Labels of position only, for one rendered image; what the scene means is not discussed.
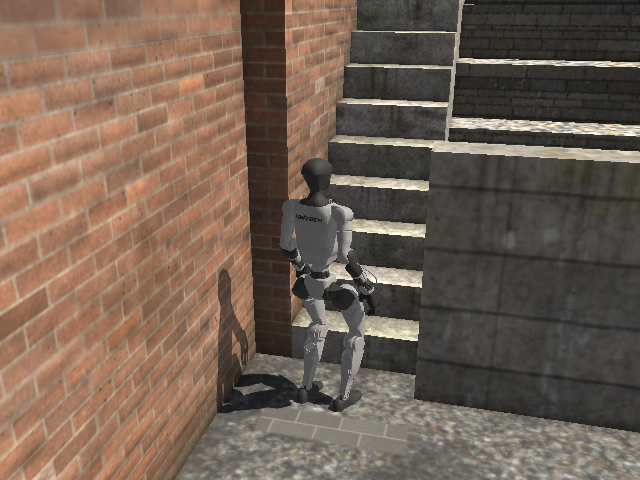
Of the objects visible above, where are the stairs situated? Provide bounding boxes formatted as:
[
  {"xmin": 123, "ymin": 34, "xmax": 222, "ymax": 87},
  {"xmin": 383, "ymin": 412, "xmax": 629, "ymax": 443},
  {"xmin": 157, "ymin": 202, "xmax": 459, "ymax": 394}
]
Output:
[{"xmin": 291, "ymin": 0, "xmax": 465, "ymax": 375}]

